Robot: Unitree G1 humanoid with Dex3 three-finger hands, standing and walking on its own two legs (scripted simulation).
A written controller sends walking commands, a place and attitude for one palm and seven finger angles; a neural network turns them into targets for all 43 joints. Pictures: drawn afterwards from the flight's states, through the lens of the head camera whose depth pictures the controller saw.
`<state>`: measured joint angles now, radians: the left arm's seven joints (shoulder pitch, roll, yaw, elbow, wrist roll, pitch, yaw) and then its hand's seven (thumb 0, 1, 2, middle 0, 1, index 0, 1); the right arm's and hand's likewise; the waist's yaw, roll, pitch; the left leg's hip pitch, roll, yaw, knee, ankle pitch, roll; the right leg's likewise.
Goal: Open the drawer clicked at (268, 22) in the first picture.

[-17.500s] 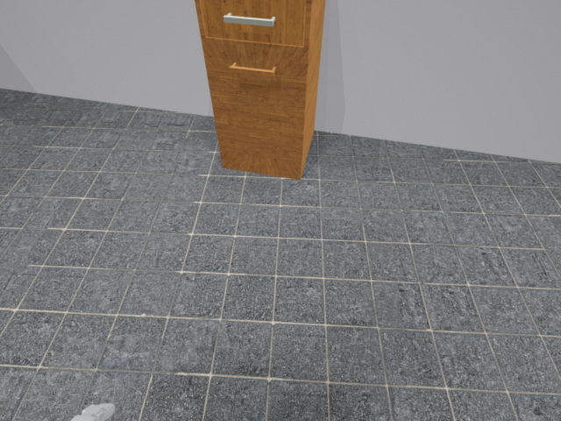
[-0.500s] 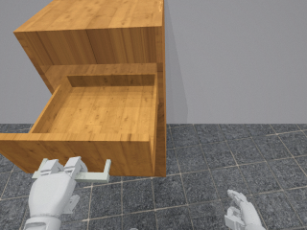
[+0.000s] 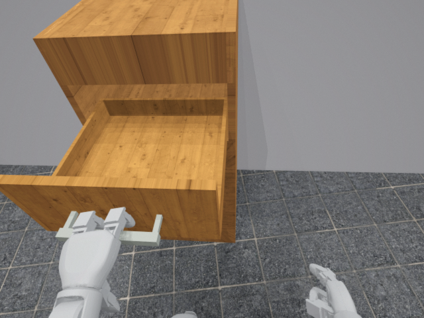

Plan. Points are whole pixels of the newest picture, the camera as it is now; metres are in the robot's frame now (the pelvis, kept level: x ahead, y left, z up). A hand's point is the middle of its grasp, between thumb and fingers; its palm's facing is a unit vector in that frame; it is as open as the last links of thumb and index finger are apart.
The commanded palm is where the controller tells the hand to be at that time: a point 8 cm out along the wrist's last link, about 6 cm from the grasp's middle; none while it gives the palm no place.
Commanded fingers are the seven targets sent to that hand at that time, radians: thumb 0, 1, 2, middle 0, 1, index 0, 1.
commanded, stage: lift the hand off the handle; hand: left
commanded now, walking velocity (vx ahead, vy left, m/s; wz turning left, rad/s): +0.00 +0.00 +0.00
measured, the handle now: (111, 227) +0.25 +0.22 +0.06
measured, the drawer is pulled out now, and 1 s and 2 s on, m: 0.30 0.30 0.30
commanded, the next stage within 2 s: draw the hand back to the body in 1.36 s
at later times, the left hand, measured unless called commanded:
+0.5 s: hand (106, 246) +0.21 +0.20 +0.08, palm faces +0.08 -0.13 -0.99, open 13.5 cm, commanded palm +0.18 +0.20 +0.15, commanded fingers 0.00 -0.50 0.30 -0.30 -1.20 -0.30 -1.20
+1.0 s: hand (78, 222) +0.21 +0.22 +0.16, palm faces +0.14 -0.12 -0.98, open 13.7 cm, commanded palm +0.18 +0.21 +0.22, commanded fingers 0.00 -0.50 0.30 -0.30 -1.20 -0.30 -1.20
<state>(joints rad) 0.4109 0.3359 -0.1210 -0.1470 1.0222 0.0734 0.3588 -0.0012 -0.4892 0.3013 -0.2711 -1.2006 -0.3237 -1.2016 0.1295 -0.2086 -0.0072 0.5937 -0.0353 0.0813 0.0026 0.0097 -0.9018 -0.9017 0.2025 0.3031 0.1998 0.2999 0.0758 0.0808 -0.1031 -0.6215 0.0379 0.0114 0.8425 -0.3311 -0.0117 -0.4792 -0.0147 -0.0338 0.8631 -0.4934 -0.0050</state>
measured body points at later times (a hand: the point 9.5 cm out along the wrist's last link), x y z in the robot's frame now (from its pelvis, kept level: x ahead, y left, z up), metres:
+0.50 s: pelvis +0.00 -0.01 +0.02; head +0.00 -0.05 +0.47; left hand +0.20 +0.21 +0.13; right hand +0.22 -0.22 -0.08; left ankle +0.06 +0.13 -0.70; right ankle -0.03 -0.12 -0.70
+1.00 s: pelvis +0.01 -0.01 +0.03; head +0.00 -0.05 +0.48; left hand +0.20 +0.22 +0.21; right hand +0.25 -0.20 -0.05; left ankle +0.06 +0.13 -0.70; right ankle -0.03 -0.12 -0.70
